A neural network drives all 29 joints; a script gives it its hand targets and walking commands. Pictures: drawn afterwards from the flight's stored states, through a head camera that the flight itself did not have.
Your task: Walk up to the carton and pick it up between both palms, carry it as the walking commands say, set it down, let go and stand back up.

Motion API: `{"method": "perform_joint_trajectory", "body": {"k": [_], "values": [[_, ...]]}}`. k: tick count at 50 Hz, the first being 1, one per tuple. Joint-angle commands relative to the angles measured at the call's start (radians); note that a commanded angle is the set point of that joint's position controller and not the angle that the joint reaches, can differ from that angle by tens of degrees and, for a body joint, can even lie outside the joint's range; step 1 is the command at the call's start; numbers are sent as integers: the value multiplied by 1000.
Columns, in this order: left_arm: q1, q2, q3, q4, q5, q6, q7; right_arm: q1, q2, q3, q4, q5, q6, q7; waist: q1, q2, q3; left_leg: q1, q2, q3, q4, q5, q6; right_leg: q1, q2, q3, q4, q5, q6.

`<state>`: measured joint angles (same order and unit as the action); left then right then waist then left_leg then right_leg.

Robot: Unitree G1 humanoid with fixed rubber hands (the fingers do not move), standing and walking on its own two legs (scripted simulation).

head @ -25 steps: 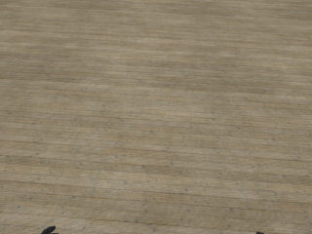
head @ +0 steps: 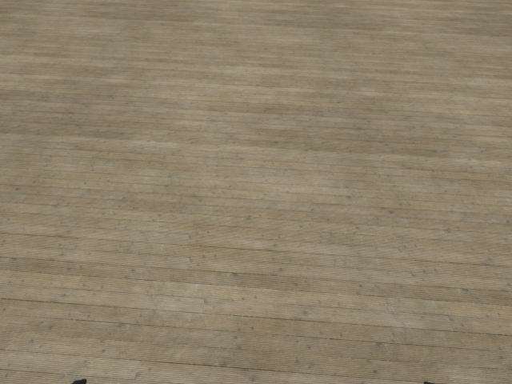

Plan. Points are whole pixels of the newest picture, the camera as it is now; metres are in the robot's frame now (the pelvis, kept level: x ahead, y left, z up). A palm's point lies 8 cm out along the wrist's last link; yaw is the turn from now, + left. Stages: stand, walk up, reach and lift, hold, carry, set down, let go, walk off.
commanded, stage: stand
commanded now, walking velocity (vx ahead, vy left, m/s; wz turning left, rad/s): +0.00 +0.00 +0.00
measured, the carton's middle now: out of the picture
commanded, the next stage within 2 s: walk up in 0.24 s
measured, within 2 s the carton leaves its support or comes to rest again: neither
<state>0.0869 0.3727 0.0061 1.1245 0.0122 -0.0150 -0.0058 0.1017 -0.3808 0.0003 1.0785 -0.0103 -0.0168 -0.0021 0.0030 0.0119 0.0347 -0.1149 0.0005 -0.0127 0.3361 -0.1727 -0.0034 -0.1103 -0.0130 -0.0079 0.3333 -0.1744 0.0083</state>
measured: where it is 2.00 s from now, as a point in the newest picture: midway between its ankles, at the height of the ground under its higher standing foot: outside the picture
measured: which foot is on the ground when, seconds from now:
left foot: down 0.00-0.56, up 0.58-0.78, down 0.80-1.00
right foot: down 0.00-0.80, up 0.82-1.00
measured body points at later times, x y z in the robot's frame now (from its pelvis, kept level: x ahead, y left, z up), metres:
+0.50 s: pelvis +0.01 +0.00 +0.00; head +0.01 -0.01 +0.45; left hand +0.10 +0.31 -0.12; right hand +0.10 -0.32 -0.12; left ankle +0.01 +0.12 -0.75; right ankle +0.00 -0.13 -0.74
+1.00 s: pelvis -0.05 +0.02 -0.01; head -0.03 +0.05 +0.44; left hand -0.01 +0.32 -0.15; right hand +0.10 -0.21 -0.13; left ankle -0.03 +0.10 -0.75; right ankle -0.02 -0.15 -0.68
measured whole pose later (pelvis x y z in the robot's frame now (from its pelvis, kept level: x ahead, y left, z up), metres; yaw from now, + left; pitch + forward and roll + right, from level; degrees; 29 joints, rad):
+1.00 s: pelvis -0.05 +0.02 -0.01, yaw +16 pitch -1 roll -2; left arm 0.10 0.31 0.05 0.92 0.03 0.08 0.01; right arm 0.19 -0.22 -0.04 0.89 -0.01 0.06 0.00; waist -0.01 -0.02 0.08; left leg -0.28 -0.03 -0.03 0.48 -0.19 0.06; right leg -0.43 -0.04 0.02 1.02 -0.36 0.05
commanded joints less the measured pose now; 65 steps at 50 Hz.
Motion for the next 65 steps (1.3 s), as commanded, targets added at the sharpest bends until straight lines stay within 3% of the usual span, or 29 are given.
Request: {"method": "perform_joint_trajectory", "body": {"k": [1, 5, 6, 10, 13, 16, 17, 20, 21, 22, 23, 24, 25, 27, 28, 29, 32, 37, 39, 40, 41, 42, 44, 47, 53, 60, 62, 64, 65], "values": [[-58, 192, 24, -61, -3, -19, 6, -52, -178, -35, -71, 4, -5, -5, 2, 11, -12, -4, 125, -95, -66, 25, 23, -64, -109, 95, -78, -26, -38], [-48, 197, 26, -59, -5, -21, 7, -49, -202, -32, -49, 4, -14, -7, 10, -46, -43, 3, 125, -98, -67, 46, 31, -40, -106, 110, -80, 36, -36], [-53, 193, 28, -65, -1, -16, 6, -55, -229, -44, -59, -7, -21, -11, 3, 18, -36, -31, 117, -95, -58, 59, 31, -20, -118, 106, -68, 35, -35], [-48, 213, 41, -74, -6, -19, 8, -25, -183, -29, -45, 2, -17, -3, 21, -43, -95, 4, 119, -89, -52, 91, 30, 18, -117, 102, -52, 67, -35], [-92, 209, 33, -57, 0, -14, 9, -39, -189, -39, -64, 5, -17, -5, -15, -25, -52, 6, 122, -86, -67, 108, 22, -28, -110, 100, -45, 72, -41], [-47, 199, 37, -68, -2, -5, 9, -50, -224, -42, -39, 0, -16, -12, 31, 38, -44, -13, 119, -91, -73, 111, 27, 2, -115, 111, -56, 67, -43], [-48, 202, 35, -59, 4, -7, 13, -63, -206, -39, -49, 8, -10, -10, 9, -41, -74, 38, 128, -96, -73, 137, 29, -6, -113, 93, -53, 84, -39], [-54, 187, 38, -49, -1, -14, 4, -59, -220, -47, -46, 9, -6, -15, 5, 18, -96, 62, 135, -80, -42, 136, 30, -13, -121, 107, -64, 92, -41], [-59, 192, 34, -54, -6, -16, 8, -16, -173, -30, -38, 10, -13, -13, -7, -41, -59, 7, 130, -99, -73, 103, 30, 10, -116, 109, -52, 85, -35], [-122, 149, 68, -151, -12, 32, -24, 101, -205, -98, -21, -20, 55, -65, -18, -90, -65, 275, 282, -292, 11, 87, 97, -357, -50, 2, 319, -14, 0], [10, 3, 25, -95, 26, 30, 20, 119, -129, -91, -46, -11, 38, -28, -9, 158, 28, 50, 270, -253, 49, 599, 165, -243, -30, 8, 270, -144, 2], [22, 30, 30, -106, 13, 35, 37, 96, -140, -111, -106, -21, 42, -5, -17, 138, 24, -92, 270, -306, 88, 693, 163, -153, -22, -9, 268, -183, -5], [99, 40, 24, -114, -5, 41, 40, 16, -146, -96, -135, -14, 61, 1, 29, 192, -55, -135, 249, -265, 143, 618, 138, -93, -33, -2, 223, -164, -6], [190, 129, 53, -139, 8, 51, 48, -85, -50, -75, -209, 2, 84, 6, 98, -27, -97, -269, 44, -77, 363, 217, 20, -4, -199, 172, 18, 44, -71], [95, 144, 61, -162, 17, 56, 45, -15, 2, -71, -233, -9, 78, 4, 37, -293, -67, -367, -58, -17, 565, -325, 3, 20, -347, 257, -4, 353, -144], [26, 158, 73, -192, 19, 63, 47, 86, 10, -71, -236, -28, 70, -13, -7, -279, -101, -383, 7, -30, 685, -433, -10, -9, -456, 271, 4, 490, -243], [-50, 127, 82, -231, 27, 71, 44, 13, 8, -68, -215, 8, 66, -23, -55, -110, -57, -237, 26, 20, 563, -414, 0, -95, -308, 122, 115, 573, -186], [-45, 118, 102, -245, 24, 83, 34, 73, 40, -69, -221, 5, 65, -11, -74, -241, -152, -139, 4, 86, 321, -197, -5, -16, -269, 26, 187, 358, -130], [3, 71, 85, -237, 16, 91, 25, 91, 17, -70, -222, -3, 57, -7, -76, -76, -106, 4, 46, 19, 41, -40, 11, -161, -221, -21, 371, 75, -36], [6, 22, 65, -243, 14, 96, 27, 91, -71, -94, -239, -13, 59, -10, -56, 256, -35, 89, 300, -314, -98, 180, 86, -421, -81, -75, 616, -352, 24], [-3, 33, 70, -284, 18, 97, 41, 120, -140, -104, -244, -20, 62, 0, -49, 312, -42, -8, 414, -480, -67, 357, 189, -443, -40, 21, 733, -438, 48], [-63, 42, 75, -298, 1, 99, 42, 147, -107, -91, -215, -24, 58, -5, -62, 266, 21, -178, 420, -505, -83, 276, 226, -370, -62, 72, 748, -412, 53], [45, 49, 81, -237, 11, 84, 31, -10, -44, -92, -278, 1, 64, -11, 35, 144, -15, -148, 280, -317, -49, 181, 150, -377, -66, 86, 772, -250, 48], [34, 36, 81, -255, 16, 83, 27, 52, -22, -83, -274, -1, 50, -5, 6, 66, -84, -86, 229, -289, -44, 165, 120, -359, -49, 66, 743, -161, 32], [-9, 19, 53, -266, 11, 90, 16, 120, -42, -83, -274, -4, 68, 5, -54, 135, -47, 2, 222, -353, -120, -164, 130, -406, -37, 54, 556, -171, 67], [62, 20, 42, -249, -2, 79, 25, 134, -70, -100, -285, -13, 74, 9, -29, 171, -108, -113, 237, -431, -157, -189, 126, -174, -7, 54, 327, -226, 32], [117, 30, 13, -239, -1, 65, 24, 176, -71, -81, -232, -5, 74, -6, 4, 156, -90, -127, 149, -379, -178, -145, 87, -73, 56, -15, 176, -326, 14], [207, 38, 21, -198, 0, 57, 27, 122, -74, -85, -245, 3, 71, -9, 53, 135, -93, -189, 94, -301, -83, -152, 35, 34, 3, -12, 9, -164, -17], [279, 100, 35, -176, -5, 56, 39, 90, -57, -79, -274, 14, 60, -10, 95, 14, -69, -325, 11, -225, 50, -229, -2, 98, -125, 132, -104, -219, -53]]}}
